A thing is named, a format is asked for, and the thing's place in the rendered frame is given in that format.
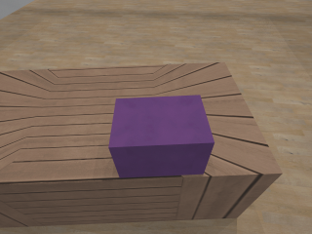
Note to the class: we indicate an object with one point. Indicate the carton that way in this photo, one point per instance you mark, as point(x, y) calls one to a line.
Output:
point(160, 136)

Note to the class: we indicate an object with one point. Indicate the pedestal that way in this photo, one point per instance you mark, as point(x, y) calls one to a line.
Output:
point(56, 167)

